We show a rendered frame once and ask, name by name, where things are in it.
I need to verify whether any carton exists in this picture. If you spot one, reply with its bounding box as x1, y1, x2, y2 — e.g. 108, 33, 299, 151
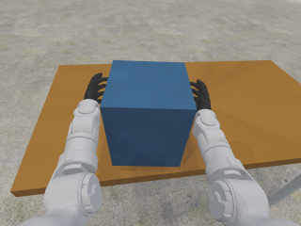
100, 60, 197, 167

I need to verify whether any left robot upper arm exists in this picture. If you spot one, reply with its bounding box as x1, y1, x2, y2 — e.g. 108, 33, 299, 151
19, 171, 103, 226

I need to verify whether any robot left hand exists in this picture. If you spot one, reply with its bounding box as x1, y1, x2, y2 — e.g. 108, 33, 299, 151
84, 73, 108, 104

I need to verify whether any left robot forearm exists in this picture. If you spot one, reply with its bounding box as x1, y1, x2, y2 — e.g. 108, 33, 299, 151
43, 99, 101, 212

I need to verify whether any table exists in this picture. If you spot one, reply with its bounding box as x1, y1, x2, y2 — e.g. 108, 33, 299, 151
10, 60, 301, 206

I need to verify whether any robot right hand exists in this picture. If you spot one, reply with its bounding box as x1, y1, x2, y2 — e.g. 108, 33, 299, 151
190, 79, 212, 113

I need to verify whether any right robot forearm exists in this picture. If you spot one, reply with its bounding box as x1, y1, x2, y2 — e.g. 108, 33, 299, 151
192, 109, 269, 209

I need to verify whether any right robot upper arm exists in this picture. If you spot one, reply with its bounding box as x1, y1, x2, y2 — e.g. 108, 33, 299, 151
209, 178, 301, 226

